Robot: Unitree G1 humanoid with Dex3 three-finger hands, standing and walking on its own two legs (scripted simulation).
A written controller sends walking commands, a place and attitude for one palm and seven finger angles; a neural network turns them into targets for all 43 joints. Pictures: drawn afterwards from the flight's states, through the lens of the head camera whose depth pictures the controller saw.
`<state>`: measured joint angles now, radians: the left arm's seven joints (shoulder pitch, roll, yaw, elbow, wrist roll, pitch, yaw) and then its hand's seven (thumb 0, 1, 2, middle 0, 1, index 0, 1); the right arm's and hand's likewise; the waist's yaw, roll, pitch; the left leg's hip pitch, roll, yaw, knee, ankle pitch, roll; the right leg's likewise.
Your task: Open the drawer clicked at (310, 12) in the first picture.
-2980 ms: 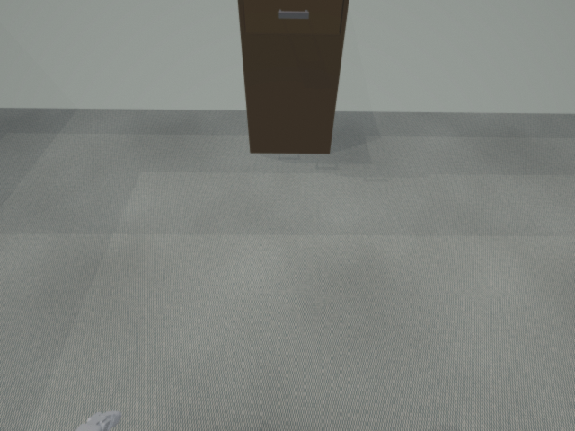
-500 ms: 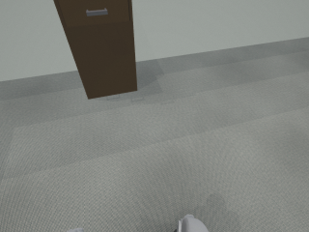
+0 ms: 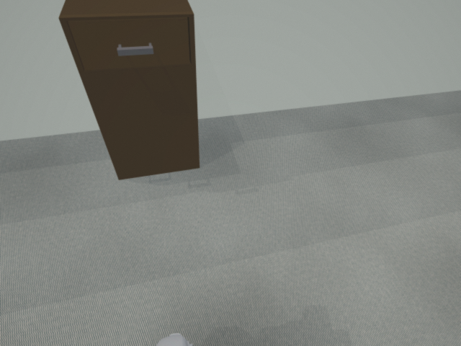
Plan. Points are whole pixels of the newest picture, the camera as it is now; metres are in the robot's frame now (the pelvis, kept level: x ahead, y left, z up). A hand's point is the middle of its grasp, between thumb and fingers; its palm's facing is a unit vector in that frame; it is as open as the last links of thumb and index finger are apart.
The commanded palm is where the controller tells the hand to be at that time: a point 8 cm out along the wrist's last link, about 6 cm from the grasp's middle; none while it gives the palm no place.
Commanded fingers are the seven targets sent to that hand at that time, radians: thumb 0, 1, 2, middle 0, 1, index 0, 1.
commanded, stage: walk to a spot facing it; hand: left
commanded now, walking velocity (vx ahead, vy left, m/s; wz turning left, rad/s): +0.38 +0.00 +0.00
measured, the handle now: (135, 48) +1.09 +0.44 -0.02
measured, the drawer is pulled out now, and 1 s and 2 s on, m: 0.00 0.00 0.00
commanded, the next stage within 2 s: turn to face it in 0.58 s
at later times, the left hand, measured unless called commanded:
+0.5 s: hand (152, 269) +0.31 +0.20 -0.17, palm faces -0.09 -0.98 -0.16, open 7.4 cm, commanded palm none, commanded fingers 0.00 0.90 0.90 -0.20 -0.30 -0.20 -0.30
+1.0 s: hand (187, 217) +0.46 +0.14 -0.17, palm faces +0.02 -0.98 -0.20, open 7.3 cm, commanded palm none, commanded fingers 0.00 0.90 0.90 -0.20 -0.30 -0.20 -0.30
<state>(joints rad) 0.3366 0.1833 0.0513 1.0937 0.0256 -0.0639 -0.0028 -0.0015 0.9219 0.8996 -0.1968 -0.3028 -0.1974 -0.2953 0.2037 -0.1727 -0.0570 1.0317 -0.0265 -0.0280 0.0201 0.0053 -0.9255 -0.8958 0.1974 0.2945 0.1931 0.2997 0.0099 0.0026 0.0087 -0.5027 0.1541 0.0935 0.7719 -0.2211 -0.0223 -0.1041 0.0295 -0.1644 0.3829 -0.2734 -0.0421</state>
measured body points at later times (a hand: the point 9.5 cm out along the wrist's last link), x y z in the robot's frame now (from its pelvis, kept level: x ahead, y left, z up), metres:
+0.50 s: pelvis +0.21 +0.03 +0.00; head +0.24 +0.03 +0.45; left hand +0.31 +0.25 -0.15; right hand +0.11 -0.17 -0.15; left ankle +0.12 +0.13 -0.74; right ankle +0.33 -0.12 -0.69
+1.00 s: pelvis +0.40 -0.04 +0.00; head +0.41 -0.04 +0.45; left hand +0.46 +0.19 -0.15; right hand +0.43 -0.28 -0.15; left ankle +0.47 +0.08 -0.70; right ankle +0.38 -0.11 -0.74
